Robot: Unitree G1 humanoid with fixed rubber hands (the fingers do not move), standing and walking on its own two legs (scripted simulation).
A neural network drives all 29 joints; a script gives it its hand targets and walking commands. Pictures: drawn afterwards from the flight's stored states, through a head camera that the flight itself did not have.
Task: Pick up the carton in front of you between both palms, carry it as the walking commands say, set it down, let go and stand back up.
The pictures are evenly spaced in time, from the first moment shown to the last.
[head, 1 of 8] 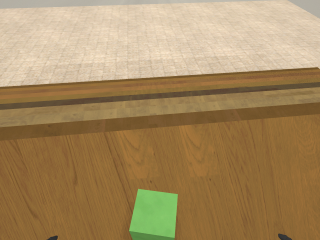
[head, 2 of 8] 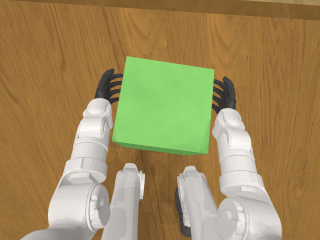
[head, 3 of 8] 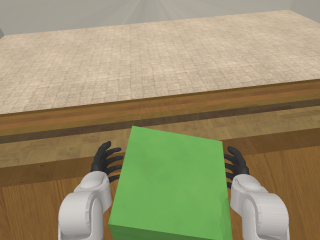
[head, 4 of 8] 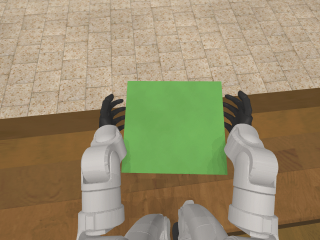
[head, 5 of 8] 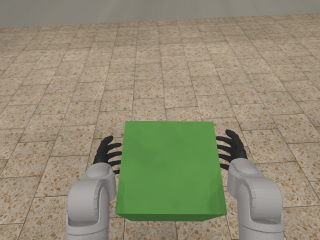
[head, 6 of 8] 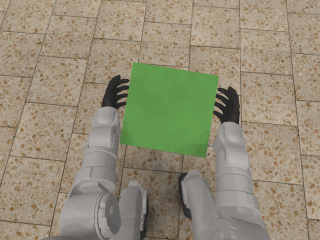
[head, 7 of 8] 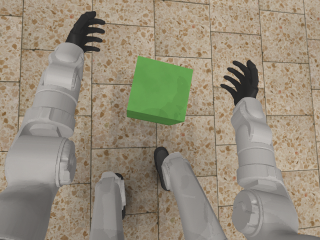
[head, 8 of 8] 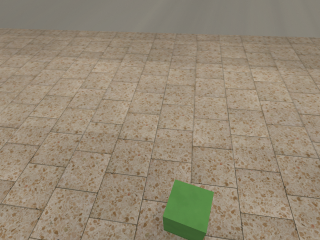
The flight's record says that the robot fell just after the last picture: no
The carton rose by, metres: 0.67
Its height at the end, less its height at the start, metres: -1.47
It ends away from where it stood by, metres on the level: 6.37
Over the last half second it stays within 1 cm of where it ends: yes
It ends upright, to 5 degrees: yes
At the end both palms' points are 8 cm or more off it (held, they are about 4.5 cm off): yes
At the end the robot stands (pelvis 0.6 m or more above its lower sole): yes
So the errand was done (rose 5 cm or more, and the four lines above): yes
